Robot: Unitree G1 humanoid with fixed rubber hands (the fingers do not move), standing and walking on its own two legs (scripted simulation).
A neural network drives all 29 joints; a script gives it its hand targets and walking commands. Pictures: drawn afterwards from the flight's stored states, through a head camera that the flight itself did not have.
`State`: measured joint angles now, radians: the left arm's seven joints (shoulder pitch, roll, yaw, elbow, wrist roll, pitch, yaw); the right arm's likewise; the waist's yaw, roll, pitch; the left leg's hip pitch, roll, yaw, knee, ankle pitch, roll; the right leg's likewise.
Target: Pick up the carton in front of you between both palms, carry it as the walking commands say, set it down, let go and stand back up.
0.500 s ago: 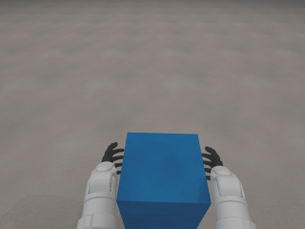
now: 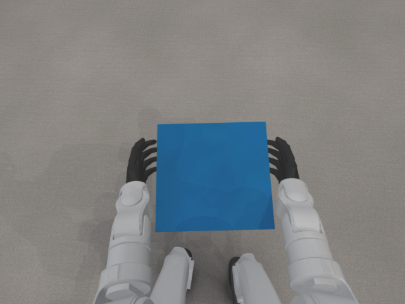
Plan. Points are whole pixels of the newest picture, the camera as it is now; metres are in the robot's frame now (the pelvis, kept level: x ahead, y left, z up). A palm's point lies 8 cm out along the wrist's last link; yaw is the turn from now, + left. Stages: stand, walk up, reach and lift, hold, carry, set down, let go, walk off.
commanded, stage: set down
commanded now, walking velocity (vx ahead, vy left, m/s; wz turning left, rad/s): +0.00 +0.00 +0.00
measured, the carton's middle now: (211, 182) +0.38 +0.02 -0.16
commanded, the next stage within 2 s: none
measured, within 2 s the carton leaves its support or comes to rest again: rests again in 1.66 s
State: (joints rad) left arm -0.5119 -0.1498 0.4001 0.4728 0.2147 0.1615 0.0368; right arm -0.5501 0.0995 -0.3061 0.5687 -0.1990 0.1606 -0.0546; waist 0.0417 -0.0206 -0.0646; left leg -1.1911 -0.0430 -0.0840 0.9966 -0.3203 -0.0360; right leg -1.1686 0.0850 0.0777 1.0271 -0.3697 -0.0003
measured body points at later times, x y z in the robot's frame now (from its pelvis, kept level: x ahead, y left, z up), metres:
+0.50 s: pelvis -0.03 +0.01 -0.13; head +0.23 +0.01 +0.24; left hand +0.41 +0.18 -0.23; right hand +0.44 -0.12 -0.23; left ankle +0.07 +0.13 -0.65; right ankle +0.05 -0.11 -0.65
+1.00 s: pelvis -0.05 +0.00 -0.24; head +0.27 +0.00 +0.06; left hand +0.43 +0.19 -0.38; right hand +0.49 -0.11 -0.38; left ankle +0.07 +0.13 -0.65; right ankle +0.05 -0.11 -0.65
